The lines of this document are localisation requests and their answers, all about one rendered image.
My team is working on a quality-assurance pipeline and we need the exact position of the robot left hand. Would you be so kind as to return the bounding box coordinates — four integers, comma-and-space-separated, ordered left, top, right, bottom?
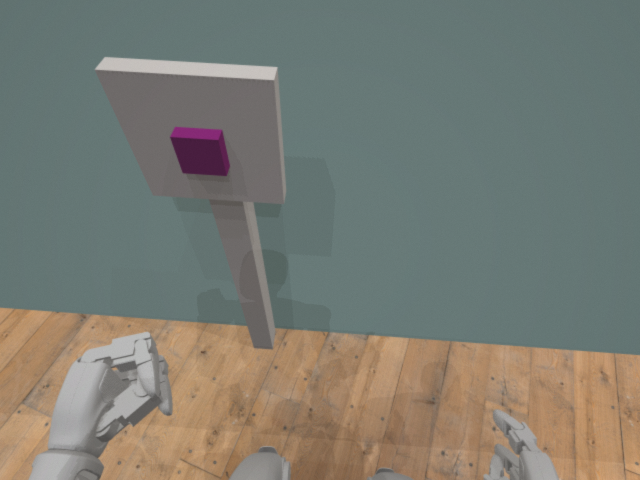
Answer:
48, 332, 173, 458

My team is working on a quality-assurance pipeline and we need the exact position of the button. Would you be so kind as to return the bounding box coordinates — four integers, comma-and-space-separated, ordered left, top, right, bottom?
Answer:
170, 127, 230, 176

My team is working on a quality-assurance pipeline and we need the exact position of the robot right hand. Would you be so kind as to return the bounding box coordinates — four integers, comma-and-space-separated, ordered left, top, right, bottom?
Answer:
483, 409, 559, 480

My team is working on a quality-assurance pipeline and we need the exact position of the robot left shin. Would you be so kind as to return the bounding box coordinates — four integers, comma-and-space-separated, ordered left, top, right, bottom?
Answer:
258, 446, 278, 454

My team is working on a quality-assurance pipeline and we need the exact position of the robot left forearm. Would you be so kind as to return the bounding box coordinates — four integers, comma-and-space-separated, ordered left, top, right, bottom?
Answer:
28, 449, 104, 480

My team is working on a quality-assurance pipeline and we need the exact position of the left robot thigh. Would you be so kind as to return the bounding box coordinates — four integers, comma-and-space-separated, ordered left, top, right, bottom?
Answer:
229, 452, 291, 480

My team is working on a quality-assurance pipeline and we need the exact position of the panel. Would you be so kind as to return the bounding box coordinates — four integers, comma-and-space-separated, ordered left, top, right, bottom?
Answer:
95, 57, 286, 350

